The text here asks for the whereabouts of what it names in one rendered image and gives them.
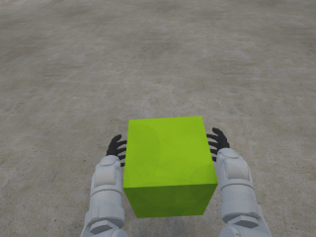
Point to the left robot forearm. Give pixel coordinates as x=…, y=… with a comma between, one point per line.
x=105, y=207

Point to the carton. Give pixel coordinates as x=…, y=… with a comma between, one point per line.
x=168, y=168

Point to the right robot upper arm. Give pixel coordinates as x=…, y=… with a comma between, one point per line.
x=234, y=230

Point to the right robot forearm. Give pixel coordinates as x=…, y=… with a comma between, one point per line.
x=239, y=203

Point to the robot left hand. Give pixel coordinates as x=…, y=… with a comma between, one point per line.
x=113, y=148

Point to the robot right hand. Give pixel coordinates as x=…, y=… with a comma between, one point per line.
x=221, y=141

